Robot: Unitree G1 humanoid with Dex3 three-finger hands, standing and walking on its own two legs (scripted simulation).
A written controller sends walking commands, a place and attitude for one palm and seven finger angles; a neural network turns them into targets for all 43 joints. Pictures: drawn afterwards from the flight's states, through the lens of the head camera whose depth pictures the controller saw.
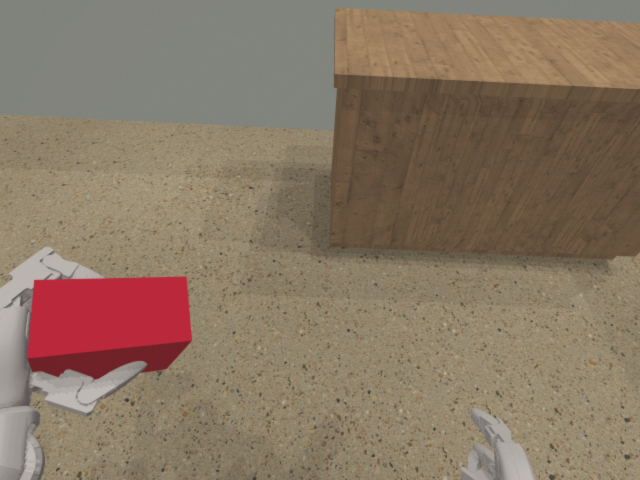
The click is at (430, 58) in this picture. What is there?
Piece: table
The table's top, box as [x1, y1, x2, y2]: [334, 8, 639, 102]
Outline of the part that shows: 335,8 334,87 639,102 639,23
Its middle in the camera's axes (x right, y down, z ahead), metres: +0.70 -0.63 +1.30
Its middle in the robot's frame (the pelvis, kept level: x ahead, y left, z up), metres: +1.43 -0.62 +0.01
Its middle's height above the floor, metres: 0.79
